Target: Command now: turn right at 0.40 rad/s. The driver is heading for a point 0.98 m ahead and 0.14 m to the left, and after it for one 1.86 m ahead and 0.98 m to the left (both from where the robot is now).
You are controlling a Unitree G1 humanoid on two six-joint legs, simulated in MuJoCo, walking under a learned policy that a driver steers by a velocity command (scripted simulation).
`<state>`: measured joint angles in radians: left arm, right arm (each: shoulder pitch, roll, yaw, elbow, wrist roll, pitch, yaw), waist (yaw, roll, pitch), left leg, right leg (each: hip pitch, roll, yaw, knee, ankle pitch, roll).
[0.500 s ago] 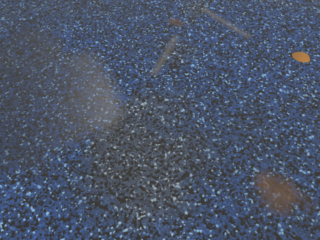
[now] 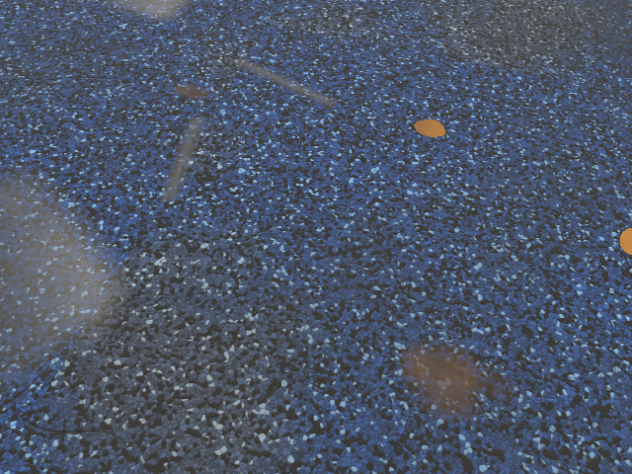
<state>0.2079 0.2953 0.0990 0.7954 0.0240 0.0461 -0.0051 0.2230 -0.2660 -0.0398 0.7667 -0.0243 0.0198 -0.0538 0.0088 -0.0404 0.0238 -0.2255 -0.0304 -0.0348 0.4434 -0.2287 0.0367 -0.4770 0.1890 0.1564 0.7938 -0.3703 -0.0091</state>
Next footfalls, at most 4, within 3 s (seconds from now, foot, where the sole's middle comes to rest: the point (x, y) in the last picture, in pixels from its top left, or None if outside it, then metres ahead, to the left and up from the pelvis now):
0.30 right None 0.00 -0.11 -0.78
0.66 left None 0.15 0.11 -0.78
1.16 right None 0.46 -0.09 -0.78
1.72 left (293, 347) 0.78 0.05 -0.78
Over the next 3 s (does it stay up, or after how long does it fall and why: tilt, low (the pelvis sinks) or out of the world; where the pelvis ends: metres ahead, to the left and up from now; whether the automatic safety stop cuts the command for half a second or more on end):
stays up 0.93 0.03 0.00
